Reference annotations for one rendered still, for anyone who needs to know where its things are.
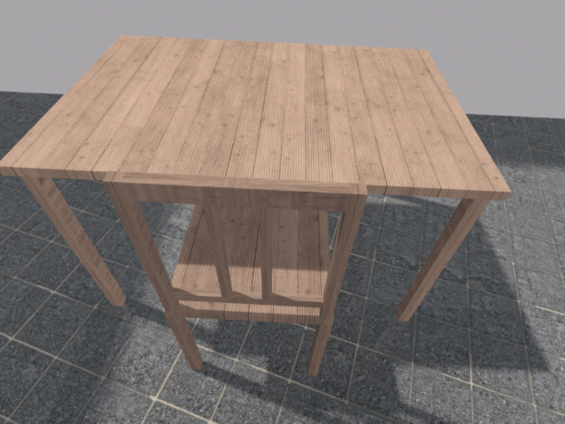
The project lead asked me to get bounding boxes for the table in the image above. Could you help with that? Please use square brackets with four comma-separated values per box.
[0, 35, 512, 322]

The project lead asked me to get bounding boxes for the chair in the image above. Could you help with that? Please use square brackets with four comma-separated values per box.
[102, 170, 368, 376]

